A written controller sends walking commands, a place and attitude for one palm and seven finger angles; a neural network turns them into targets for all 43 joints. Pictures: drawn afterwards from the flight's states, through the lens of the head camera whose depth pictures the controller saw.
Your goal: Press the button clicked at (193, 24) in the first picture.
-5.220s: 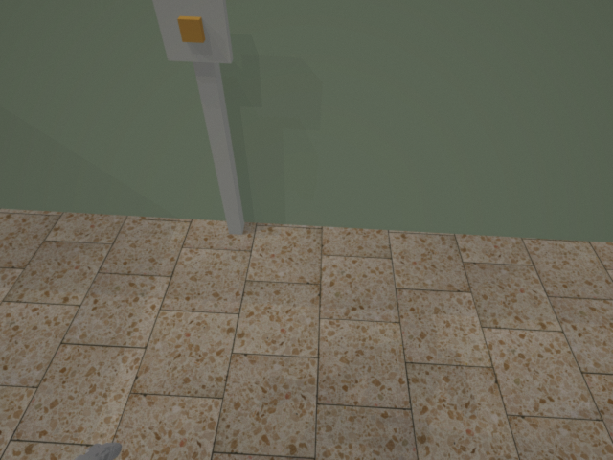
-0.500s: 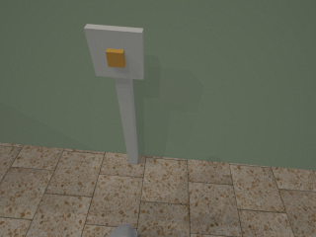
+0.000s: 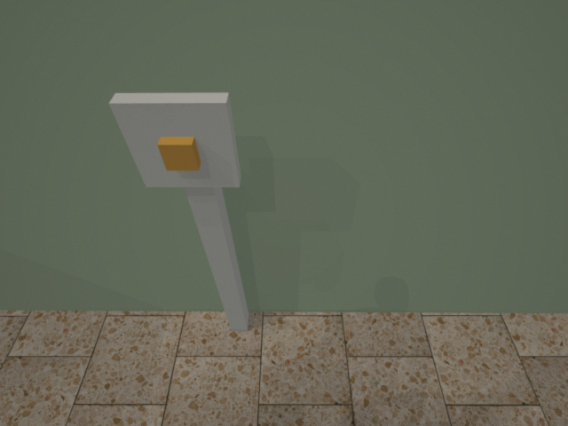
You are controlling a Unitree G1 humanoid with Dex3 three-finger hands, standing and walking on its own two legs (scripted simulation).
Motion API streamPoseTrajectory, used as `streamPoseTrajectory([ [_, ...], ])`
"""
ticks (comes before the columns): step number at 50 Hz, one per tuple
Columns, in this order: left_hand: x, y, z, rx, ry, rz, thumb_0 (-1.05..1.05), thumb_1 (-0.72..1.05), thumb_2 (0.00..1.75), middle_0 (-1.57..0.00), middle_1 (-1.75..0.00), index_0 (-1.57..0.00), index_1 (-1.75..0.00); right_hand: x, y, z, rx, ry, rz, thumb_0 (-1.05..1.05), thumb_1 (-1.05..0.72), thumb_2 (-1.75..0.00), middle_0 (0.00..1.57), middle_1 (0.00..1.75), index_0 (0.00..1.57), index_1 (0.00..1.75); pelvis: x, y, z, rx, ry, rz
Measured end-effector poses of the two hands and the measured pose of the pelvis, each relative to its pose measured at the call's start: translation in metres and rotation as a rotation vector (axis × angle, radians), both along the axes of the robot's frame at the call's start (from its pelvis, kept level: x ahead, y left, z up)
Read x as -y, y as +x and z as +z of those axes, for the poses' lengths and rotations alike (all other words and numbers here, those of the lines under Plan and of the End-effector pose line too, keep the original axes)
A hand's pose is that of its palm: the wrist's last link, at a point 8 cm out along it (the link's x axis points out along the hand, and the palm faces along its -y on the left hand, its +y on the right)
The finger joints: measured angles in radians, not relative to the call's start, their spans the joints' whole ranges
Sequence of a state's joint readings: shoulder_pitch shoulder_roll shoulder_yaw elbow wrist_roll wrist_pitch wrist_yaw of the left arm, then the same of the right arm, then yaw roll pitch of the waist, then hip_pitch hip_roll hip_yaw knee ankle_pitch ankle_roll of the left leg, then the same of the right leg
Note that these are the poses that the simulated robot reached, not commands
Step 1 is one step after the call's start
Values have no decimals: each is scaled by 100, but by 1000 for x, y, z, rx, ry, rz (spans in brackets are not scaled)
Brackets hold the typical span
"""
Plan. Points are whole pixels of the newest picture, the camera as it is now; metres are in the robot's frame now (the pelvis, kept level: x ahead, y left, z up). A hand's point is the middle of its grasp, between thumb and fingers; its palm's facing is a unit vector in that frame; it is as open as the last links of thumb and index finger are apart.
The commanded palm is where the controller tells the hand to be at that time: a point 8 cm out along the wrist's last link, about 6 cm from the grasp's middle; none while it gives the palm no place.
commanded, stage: come to a stop and stand still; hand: left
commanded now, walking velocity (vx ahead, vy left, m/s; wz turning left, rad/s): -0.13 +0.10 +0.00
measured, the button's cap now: (180, 152) +0.51 +0.20 +0.10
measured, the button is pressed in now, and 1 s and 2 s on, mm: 0 0 0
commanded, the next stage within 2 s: look again from close up in 1.10 s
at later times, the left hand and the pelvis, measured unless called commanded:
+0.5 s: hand out of the picture -0.02 +0.22 -0.17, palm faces +0.07 -0.98 -0.20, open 7.3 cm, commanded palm none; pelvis -0.04 +0.04 +0.01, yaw +1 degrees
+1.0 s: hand out of the picture -0.09 +0.18 -0.16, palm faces +0.03 -0.99 -0.16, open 7.3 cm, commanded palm none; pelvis -0.08 +0.02 +0.01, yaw +0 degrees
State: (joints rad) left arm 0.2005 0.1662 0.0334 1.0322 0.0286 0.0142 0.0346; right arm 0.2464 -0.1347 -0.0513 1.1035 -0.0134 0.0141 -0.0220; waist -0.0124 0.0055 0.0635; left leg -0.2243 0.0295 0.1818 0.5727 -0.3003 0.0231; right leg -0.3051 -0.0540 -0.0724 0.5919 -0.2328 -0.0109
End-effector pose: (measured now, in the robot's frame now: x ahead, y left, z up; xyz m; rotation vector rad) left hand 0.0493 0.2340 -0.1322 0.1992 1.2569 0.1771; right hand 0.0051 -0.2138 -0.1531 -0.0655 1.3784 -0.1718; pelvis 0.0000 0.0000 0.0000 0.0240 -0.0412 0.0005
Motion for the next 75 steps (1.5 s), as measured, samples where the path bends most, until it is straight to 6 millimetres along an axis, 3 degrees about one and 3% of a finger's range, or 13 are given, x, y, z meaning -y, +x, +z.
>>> streamPoseTrajectory([
  [5, 6, 0, 4, 1, 1, 13, 0, 92, 90, -20, -30, -20, -30, 8, -1, 0, -36, -3, 5, 1, -92, -90, 20, 30, 20, 30, 2, -6, 2, -19, -13, 20],
  [11, -3, -11, 4, 26, -13, 38, 0, 92, 90, -20, -30, -21, -30, 9, 2, 8, -14, -37, 50, 0, -91, -90, 20, 30, 20, 30, -8, -21, 5, -32, -16, 32],
  [17, -27, -37, -11, 4, -53, 64, 0, 91, 90, -20, -30, -21, -30, -8, -4, 19, 59, -83, 73, 0, -91, -90, 20, 30, 20, 30, -28, -36, 1, -19, -22, 23],
  [24, -38, -74, -4, -71, -55, 73, 1, 91, 90, -19, -30, -20, -30, -26, -19, 27, 44, -77, 81, 1, -93, -90, 20, 30, 20, 30, -37, -42, 12, -28, -19, 17],
  [35, -20, -123, 2, -162, -52, 45, 1, 91, 90, -19, -30, -20, -30, -26, -52, 16, 22, -29, 40, 1, -93, -90, 20, 30, 20, 30, -35, -59, 14, -3, -16, -1],
  [47, 2, -141, -1, -159, -89, 44, 1, 91, 90, -19, -30, -20, -30, -32, -110, 17, -85, 5, 21, 0, -91, -90, 20, 30, 20, 30, -26, -75, 15, -7, -16, 0],
  [55, 8, -149, -2, -170, -96, 49, 0, 91, 90, -19, -30, -20, -30, -34, -130, 17, -122, 11, 3, 0, -91, -90, 20, 30, 20, 30, -23, -78, 14, -12, -17, 0],
  [62, 8, -151, -4, -163, -83, 43, 0, 91, 90, -19, -30, -20, -30, -34, -127, 14, -112, 17, 18, 0, -91, -90, 20, 30, 20, 30, -23, -80, 11, -20, -30, 6],
  [67, -5, -144, -7, -137, -68, 35, 0, 91, 90, -20, -30, -21, -30, -35, -107, 8, -35, 11, 42, 0, -91, -90, 20, 30, 20, 30, -30, -78, 4, -29, -34, 23],
  [75, -24, -117, 4, -61, -26, 40, 1, 91, 90, -19, -30, -20, -30, -40, -75, 5, 28, 16, 84, 2, -93, -90, 20, 30, 20, 30, -36, -67, 7, -19, -18, 21],
])
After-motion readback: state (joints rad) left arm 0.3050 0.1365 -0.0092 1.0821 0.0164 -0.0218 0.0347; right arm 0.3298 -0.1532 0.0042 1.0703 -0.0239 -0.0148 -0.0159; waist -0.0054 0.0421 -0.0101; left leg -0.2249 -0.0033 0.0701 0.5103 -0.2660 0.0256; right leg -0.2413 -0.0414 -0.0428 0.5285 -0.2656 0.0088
